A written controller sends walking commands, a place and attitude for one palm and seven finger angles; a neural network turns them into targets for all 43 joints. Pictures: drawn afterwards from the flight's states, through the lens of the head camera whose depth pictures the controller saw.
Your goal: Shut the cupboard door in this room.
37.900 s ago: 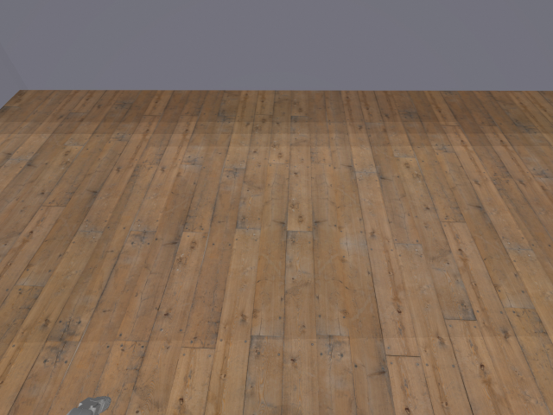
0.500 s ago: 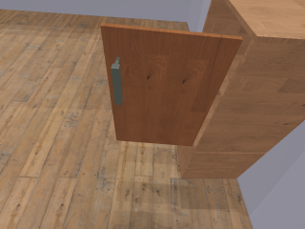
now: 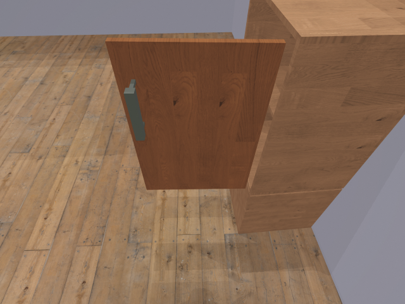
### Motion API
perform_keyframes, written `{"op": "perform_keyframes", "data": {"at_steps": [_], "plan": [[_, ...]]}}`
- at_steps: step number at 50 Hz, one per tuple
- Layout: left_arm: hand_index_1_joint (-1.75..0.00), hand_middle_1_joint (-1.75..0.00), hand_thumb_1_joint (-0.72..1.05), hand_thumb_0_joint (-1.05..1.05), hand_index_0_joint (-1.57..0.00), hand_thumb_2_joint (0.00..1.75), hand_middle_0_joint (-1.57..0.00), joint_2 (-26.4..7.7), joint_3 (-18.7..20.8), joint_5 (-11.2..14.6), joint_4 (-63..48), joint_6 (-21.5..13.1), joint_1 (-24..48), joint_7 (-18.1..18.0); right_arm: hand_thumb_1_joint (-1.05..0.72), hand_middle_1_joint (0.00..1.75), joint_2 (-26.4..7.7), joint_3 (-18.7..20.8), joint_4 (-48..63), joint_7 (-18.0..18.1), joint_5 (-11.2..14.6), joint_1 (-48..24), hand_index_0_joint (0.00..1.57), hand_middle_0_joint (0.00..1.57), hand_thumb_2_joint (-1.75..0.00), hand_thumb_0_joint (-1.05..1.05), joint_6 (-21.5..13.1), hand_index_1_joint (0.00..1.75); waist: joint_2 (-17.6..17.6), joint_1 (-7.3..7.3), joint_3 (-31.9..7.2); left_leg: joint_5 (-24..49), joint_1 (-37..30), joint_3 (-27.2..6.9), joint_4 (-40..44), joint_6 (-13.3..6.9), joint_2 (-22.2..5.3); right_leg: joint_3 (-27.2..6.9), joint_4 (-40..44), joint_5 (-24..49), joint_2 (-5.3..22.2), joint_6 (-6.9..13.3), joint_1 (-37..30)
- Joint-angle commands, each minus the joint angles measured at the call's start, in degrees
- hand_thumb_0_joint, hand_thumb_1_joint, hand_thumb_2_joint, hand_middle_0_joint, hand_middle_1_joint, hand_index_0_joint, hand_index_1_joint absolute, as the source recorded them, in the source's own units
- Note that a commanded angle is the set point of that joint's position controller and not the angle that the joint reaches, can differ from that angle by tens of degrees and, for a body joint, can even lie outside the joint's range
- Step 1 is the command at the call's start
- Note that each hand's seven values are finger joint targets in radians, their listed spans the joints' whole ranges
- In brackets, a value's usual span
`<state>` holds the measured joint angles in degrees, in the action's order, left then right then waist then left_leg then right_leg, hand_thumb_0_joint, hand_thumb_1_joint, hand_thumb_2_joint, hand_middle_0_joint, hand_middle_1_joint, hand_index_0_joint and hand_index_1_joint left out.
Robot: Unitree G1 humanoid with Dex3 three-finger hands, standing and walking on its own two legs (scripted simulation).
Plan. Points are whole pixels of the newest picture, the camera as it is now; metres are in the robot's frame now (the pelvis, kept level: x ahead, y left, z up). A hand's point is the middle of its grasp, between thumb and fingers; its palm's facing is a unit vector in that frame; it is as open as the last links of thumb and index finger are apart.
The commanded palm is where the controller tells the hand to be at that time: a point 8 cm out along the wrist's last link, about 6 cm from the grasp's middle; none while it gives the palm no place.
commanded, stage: come to a stop and stand still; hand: left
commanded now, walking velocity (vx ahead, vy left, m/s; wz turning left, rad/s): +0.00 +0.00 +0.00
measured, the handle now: (137, 111) +0.55 +0.20 +0.06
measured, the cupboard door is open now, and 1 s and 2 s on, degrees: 86 86 86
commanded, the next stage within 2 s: look again from close up in 0.04 s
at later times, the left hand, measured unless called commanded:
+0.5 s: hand out of the picture +0.02 +0.17 -0.18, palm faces +0.02 -0.98 -0.21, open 7.4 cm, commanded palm none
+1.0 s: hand out of the picture +0.00 +0.18 -0.20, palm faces +0.05 -0.98 -0.17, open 7.4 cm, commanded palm none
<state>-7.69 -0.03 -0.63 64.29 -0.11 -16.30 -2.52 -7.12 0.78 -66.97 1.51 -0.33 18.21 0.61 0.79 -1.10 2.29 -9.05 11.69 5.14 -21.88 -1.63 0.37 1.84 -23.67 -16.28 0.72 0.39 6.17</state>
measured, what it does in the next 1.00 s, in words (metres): stands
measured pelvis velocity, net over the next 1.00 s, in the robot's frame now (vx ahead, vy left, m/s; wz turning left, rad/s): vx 0.03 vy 0.00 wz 0.02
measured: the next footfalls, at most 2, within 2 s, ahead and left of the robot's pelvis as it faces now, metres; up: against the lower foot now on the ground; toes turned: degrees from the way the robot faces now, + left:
right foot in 1.26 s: +0.11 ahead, -0.12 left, +0.00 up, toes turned -4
left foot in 1.52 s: +0.18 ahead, +0.07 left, +0.00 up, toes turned +8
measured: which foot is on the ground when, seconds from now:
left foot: down 0.00-1.00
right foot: down 0.00-1.00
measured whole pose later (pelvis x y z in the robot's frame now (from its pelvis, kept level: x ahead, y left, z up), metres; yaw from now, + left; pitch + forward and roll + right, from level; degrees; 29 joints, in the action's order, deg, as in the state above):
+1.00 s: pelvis +0.03 +0.00 -0.01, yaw +1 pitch +0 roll +0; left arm -10.4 0.4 -1.3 62.4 -0.9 -20.8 -1.4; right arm -8.6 -0.3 -63.6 0.3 -1.2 16.2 -0.2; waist 2.7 0.6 0.5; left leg -18.4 15.9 3.8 -34.4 -1.9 0.1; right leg 3.1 -31.2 -23.6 0.7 0.5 7.5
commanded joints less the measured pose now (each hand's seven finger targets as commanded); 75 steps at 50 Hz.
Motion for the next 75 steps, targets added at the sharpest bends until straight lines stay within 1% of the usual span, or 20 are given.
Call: {"op": "perform_keyframes", "data": {"at_steps": [1, 6, 7, 9, 11, 13, 20, 37, 43, 48, 51, 53, 55, 60, 61, 63, 64, 68, 71, 75], "plan": [[-0.3, -0.3, 0.9, 0.0, -0.2, 0.9, -0.2, -4.31, 0.59, 0.25, -1.3, -0.37, -4.87, 0.0, -0.9, 0.3, -4.55, 0.76, 2.14, 0.37, 0.01, 2.22, 0.2, 0.2, -0.9, 0.0, -1.21, 0.3, -0.47, 0.84, 3.91, -4.28, -2.48, -8.07, 4.59, 0.34, -5.89, -5.26, 6.84, -0.18, 5.6, 0.96, 8.51], [-0.3, -0.3, 0.9, 0.0, -0.2, 0.9, -0.2, -3.9, 0.62, 0.28, -1.21, -0.61, -5.3, -0.12, -0.9, 0.3, -4.09, 0.66, 1.61, 0.54, 0.1, 2.94, 0.2, 0.2, -0.9, 0.0, -1.57, 0.3, 0.37, 0.86, 3.07, -0.2, -3.2, -7.58, 3.46, 0.32, -6.12, -5.11, 6.38, 2.77, 5.55, 0.93, 7.56], [-0.3, -0.3, 0.9, 0.0, -0.2, 0.9, -0.2, -5.37, 0.05, -1.25, -0.58, -2.65, -7.54, -1.93, -0.9, 0.3, -6.7, -0.1, 5.64, -0.29, -0.13, -2.34, 0.2, 0.2, -0.9, 0.0, -2.75, 0.3, -0.12, 2.48, 2.97, 10.1, 1.37, -6.34, -9.33, 1.24, -6.83, -7.27, 4.83, 22.45, 7.29, 1.18, 7.21], [-0.3, -0.3, 0.9, 0.0, -0.2, 0.9, -0.2, -6.39, 0.37, -0.24, -4.37, -2.85, -2.88, -1.16, -0.9, 0.3, -5.02, 0.03, 6.51, -0.79, -0.71, 3.1, 0.2, 0.2, -0.9, 0.0, -1.82, 0.3, -2.92, -1.52, -0.21, -5.06, 2.17, -6.7, -6.72, 0.68, -5.01, -7.27, 3.87, -2.27, 6.77, 3.68, 9.1], [-0.3, -0.3, 0.9, 0.0, -0.2, 0.9, -0.2, -5.76, 0.4, -0.11, -4.47, -3.22, -4.85, -0.8, -0.9, 0.3, -4.53, -0.36, 7.12, -0.71, -0.81, 3.58, 0.2, 0.2, -0.9, 0.0, -2.61, 0.3, -5.88, -0.36, -3.47, 3.74, 0.8, -7.28, -6.36, -0.13, -5.41, -5.77, 0.51, 6.88, 5.54, 3.92, 6.16], [-0.3, -0.3, 0.9, 0.0, -0.2, 0.9, -0.2, -4.77, 0.17, -0.06, -3.85, -3.04, -5.34, -0.7, -0.9, 0.3, -5.23, -0.38, 7.89, -0.38, -0.55, 3.05, 0.2, 0.2, -0.9, 0.0, -2.77, 0.3, -0.12, 0.04, -2.8, 5.42, 1.11, -7.43, -5.98, -0.7, -5.76, -5.31, -0.62, 9.41, 4.97, 3.44, 5.82], [-0.3, -0.3, 0.9, 0.0, -0.2, 0.9, -0.2, -5.58, 0.02, -0.27, -4.4, -2.11, -5.11, -0.51, -0.9, 0.3, -6.45, -0.53, 7.49, -0.33, -0.49, 0.67, 0.2, 0.2, -0.9, 0.0, -2.61, 0.3, 1.13, 0.82, 3.08, 3.47, 2.21, -7.36, -2.72, -1.08, -5.61, -4.89, -0.04, 5.48, 4.26, 2.5, 8.11], [-0.3, -0.3, 0.9, 0.0, -0.2, 0.9, -0.2, -9.28, 0.24, -0.21, -4.6, -1.64, -3.96, 0.18, -0.9, 0.3, -9.58, -0.38, 6.36, -0.21, -0.29, -4.2, 0.2, 0.2, -0.9, 0.0, -2.62, 0.3, -0.01, 1.5, 0.0, 4.56, -1.31, -6.66, -1.04, -0.87, -6.39, -5.73, 2.37, 8.56, 5.09, 1.66, 5.65], [-0.3, -0.3, 0.9, 0.0, -0.2, 0.9, -0.2, -9.02, 0.92, -0.63, -4.02, -0.84, -6.14, 1.0, -0.9, 0.3, -8.18, -0.07, 6.8, -0.96, -0.86, -3.97, 0.2, 0.2, -0.9, 0.0, -1.55, 0.3, 1.7, 1.78, 5.6, -15.38, 6.68, -5.98, -3.77, -1.1, -4.0, -6.35, 4.13, -15.13, 5.71, 3.3, 8.81], [-0.3, -0.3, 0.9, 0.0, -0.2, 0.9, -0.2, -8.78, 1.53, -0.5, -3.73, -1.27, -7.44, 1.09, -0.9, 0.3, -6.59, -0.14, 6.79, -0.96, -0.85, -2.07, 0.2, 0.2, -0.9, 0.0, -2.47, 0.3, 1.95, 0.99, 5.69, -8.78, 5.79, -3.53, -8.76, -1.15, -2.71, -7.0, 2.29, -9.52, 6.99, 5.12, 9.22], [-0.3, -0.3, 0.9, 0.0, -0.2, 0.9, -0.2, -6.38, 1.2, -0.75, -3.98, -1.7, -6.78, 1.22, -0.9, 0.3, -10.35, 0.76, 4.1, -0.29, -0.89, 5.15, 0.2, 0.2, -0.9, 0.0, -3.38, 0.3, -10.55, -0.87, 1.31, 0.96, -5.69, -17.63, -0.63, -7.07, -12.55, 3.15, -14.8, -5.64, 0.31, 2.07, 15.73], [-0.3, -0.3, 0.9, 0.0, -0.2, 0.9, -0.2, -5.74, 0.97, -0.79, -5.85, -2.08, -2.03, 1.11, -0.9, 0.3, -11.5, 1.36, 2.95, 0.46, -1.22, 10.43, 0.2, 0.2, -0.9, 0.0, -3.53, 0.3, -11.58, -2.89, 0.73, 13.67, -13.18, -26.73, 2.93, -13.52, -20.46, 2.15, -29.27, -18.96, -0.03, 2.09, 27.65], [-0.3, -0.3, 0.9, 0.0, -0.2, 0.9, -0.2, -5.05, 1.4, -0.65, -7.05, -2.28, 1.29, 1.53, -0.9, 0.3, -9.91, 1.2, 3.34, 0.5, -1.31, 9.12, 0.2, 0.2, -0.9, 0.0, -3.73, 0.3, -5.78, -2.2, 1.81, 18.72, -9.31, -24.31, 1.95, -14.81, -21.25, -0.22, -31.33, -18.05, 2.48, 2.53, 27.4], [-0.3, -0.3, 0.9, 0.0, -0.2, 0.9, -0.2, -2.46, 1.81, -0.77, -4.58, -2.0, -6.6, 2.5, -0.9, 0.3, -8.81, 1.23, 5.46, 0.17, -0.97, 0.93, 0.2, 0.2, -0.9, 0.0, -3.43, 0.3, -3.97, 3.77, 0.44, -3.31, 9.17, -12.22, -0.49, -7.6, -11.29, 5.51, -8.62, -0.75, -0.3, 1.14, 2.88], [-0.3, -0.3, 0.9, 0.0, -0.2, 0.9, -0.2, -4.31, 2.3, -0.93, -3.56, -2.42, -9.88, 2.21, -0.9, 0.3, -8.03, 1.25, 5.86, -0.06, -0.75, 0.51, 0.2, 0.2, -0.9, 0.0, -3.53, 0.3, 0.24, 5.19, -0.57, -9.49, 13.87, -9.49, -5.71, -5.43, -8.16, 2.49, -3.88, -0.1, 1.48, 1.41, -3.93], [-0.3, -0.3, 0.9, 0.0, -0.2, 0.9, -0.2, -12.13, 4.02, -0.83, -2.33, -2.89, -16.92, 1.33, -0.9, 0.3, -4.19, 0.99, 9.24, -0.98, -0.55, -2.86, 0.2, 0.2, -0.9, 0.0, -3.55, 0.3, 15.08, 7.96, -0.15, -24.84, 27.5, 0.92, -29.72, -1.27, 0.23, -25.84, 10.78, -9.9, 22.36, 10.91, -8.42], [-0.3, -0.3, 0.9, 0.0, -0.2, 0.9, -0.2, -12.15, 3.95, -0.74, -2.64, -2.85, -16.56, 1.13, -0.9, 0.3, -5.11, 1.51, 10.15, -1.19, -0.79, -4.95, 0.2, 0.2, -0.9, 0.0, -3.36, 0.3, 9.84, 7.75, 1.18, -25.51, 29.0, -2.12, -38.51, -1.22, -1.21, -28.71, 12.98, -14.05, 24.01, 14.84, -4.79], [-0.3, -0.3, 0.9, 0.0, -0.2, 0.9, -0.2, -6.59, 2.53, -1.34, -4.2, -3.78, -8.71, 0.43, -0.9, 0.3, -2.57, 1.48, 9.12, -2.03, -1.08, -4.15, 0.2, 0.2, -0.9, 0.0, -2.81, 0.3, 6.63, 2.05, 3.96, -15.35, 25.43, -2.6, -37.75, 0.08, -4.89, -10.7, 8.78, 14.83, 17.15, 11.61, 1.99], [-0.3, -0.3, 0.9, 0.0, -0.2, 0.9, -0.2, -6.98, 2.4, -1.26, -4.61, -3.32, -6.66, 0.31, -0.9, 0.3, 0.39, 0.1, 7.97, -1.57, -0.33, -2.99, 0.2, 0.2, -0.9, 0.0, -2.38, 0.3, 5.48, 1.49, 2.25, -10.47, 12.64, 1.01, -21.27, 1.59, -2.11, -1.98, 3.69, 35.59, 12.9, 8.8, 5.36], [-0.3, -0.3, 0.9, 0.0, -0.2, 0.9, -0.2, -7.27, 2.23, -0.45, -4.79, -1.58, -6.92, -0.04, -0.9, 0.3, -4.81, 0.57, 6.46, -0.41, -0.15, 1.19, 0.2, 0.2, -0.9, 0.0, -2.5, 0.3, 2.73, 0.45, -3.94, 22.39, -4.82, -2.12, -5.35, 0.59, -5.54, 1.34, -7.21, 27.48, 7.02, 2.0, 5.74]]}}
